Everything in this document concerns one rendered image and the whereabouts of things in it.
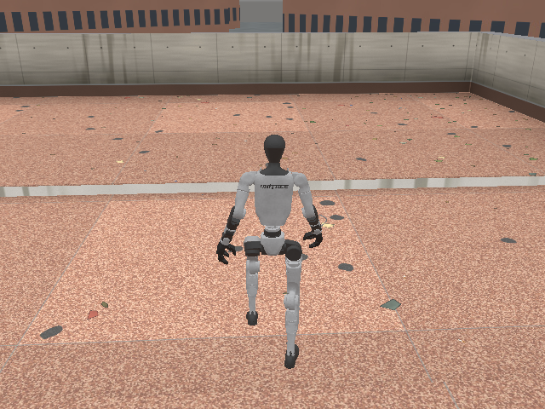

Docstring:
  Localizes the robot foot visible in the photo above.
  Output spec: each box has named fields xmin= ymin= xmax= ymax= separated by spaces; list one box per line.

xmin=246 ymin=311 xmax=258 ymax=325
xmin=284 ymin=344 xmax=299 ymax=369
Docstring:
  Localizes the right robot hand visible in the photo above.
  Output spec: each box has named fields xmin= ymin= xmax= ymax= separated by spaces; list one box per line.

xmin=303 ymin=231 xmax=323 ymax=248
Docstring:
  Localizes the robot left forearm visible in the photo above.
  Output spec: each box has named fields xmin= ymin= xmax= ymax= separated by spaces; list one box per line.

xmin=220 ymin=206 xmax=240 ymax=245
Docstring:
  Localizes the robot right forearm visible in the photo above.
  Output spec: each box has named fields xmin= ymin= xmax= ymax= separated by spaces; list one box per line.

xmin=307 ymin=205 xmax=322 ymax=235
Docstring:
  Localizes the left robot hand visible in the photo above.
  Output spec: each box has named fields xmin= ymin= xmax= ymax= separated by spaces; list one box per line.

xmin=216 ymin=242 xmax=236 ymax=265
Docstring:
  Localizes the robot left foot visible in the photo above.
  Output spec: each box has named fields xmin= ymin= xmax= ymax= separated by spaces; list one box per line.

xmin=246 ymin=311 xmax=258 ymax=325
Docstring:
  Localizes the robot left upper arm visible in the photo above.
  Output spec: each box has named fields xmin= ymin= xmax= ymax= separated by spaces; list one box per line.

xmin=232 ymin=171 xmax=256 ymax=220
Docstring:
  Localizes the robot right foot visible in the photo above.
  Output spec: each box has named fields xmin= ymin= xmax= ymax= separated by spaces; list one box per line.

xmin=284 ymin=344 xmax=299 ymax=369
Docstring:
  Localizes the robot right upper arm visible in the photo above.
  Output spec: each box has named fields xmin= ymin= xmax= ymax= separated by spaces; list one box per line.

xmin=291 ymin=172 xmax=315 ymax=218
